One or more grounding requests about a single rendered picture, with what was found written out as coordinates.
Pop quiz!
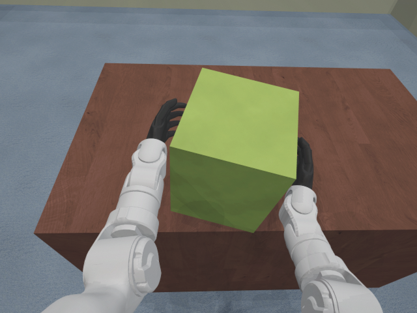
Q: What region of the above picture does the robot right upper arm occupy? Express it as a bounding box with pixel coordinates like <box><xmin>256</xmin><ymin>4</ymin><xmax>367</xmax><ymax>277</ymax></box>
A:
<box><xmin>301</xmin><ymin>278</ymin><xmax>382</xmax><ymax>313</ymax></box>

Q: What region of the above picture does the robot left hand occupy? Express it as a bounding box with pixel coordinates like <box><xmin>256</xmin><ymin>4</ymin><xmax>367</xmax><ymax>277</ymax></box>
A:
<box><xmin>147</xmin><ymin>98</ymin><xmax>187</xmax><ymax>143</ymax></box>

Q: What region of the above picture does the pedestal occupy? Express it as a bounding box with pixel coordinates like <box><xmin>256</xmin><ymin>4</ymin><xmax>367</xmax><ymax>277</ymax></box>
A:
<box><xmin>34</xmin><ymin>63</ymin><xmax>417</xmax><ymax>292</ymax></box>

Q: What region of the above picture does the carton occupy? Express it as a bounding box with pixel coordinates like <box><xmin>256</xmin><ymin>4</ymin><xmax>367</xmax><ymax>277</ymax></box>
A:
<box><xmin>169</xmin><ymin>68</ymin><xmax>299</xmax><ymax>233</ymax></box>

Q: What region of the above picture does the robot left upper arm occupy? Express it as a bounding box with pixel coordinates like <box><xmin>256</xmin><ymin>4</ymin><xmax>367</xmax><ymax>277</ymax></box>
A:
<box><xmin>41</xmin><ymin>235</ymin><xmax>162</xmax><ymax>313</ymax></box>

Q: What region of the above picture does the robot right forearm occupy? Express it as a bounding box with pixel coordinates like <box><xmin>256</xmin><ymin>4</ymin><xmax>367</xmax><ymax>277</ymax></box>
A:
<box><xmin>279</xmin><ymin>185</ymin><xmax>383</xmax><ymax>313</ymax></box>

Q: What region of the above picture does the robot left forearm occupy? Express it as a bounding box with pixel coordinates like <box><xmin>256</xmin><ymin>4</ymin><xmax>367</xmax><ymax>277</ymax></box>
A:
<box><xmin>83</xmin><ymin>138</ymin><xmax>167</xmax><ymax>286</ymax></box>

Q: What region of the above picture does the robot right hand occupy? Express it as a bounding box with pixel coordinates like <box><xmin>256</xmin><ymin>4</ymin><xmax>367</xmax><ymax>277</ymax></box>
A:
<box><xmin>292</xmin><ymin>137</ymin><xmax>313</xmax><ymax>189</ymax></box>

